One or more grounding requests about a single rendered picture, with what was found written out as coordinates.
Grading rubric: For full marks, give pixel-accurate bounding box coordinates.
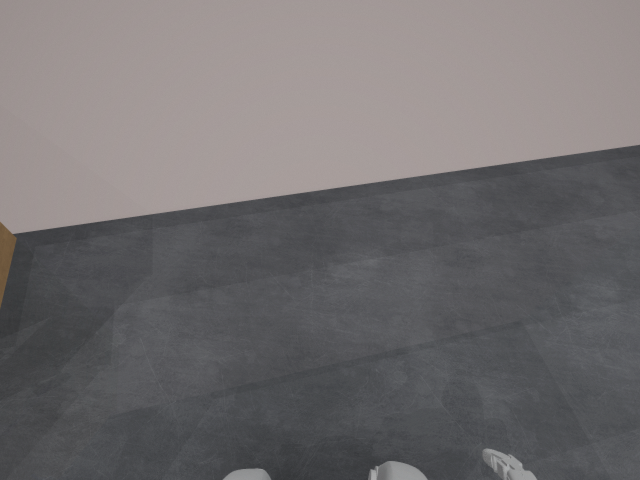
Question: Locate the robot right hand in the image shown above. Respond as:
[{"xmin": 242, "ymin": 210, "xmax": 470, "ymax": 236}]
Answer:
[{"xmin": 482, "ymin": 449, "xmax": 537, "ymax": 480}]

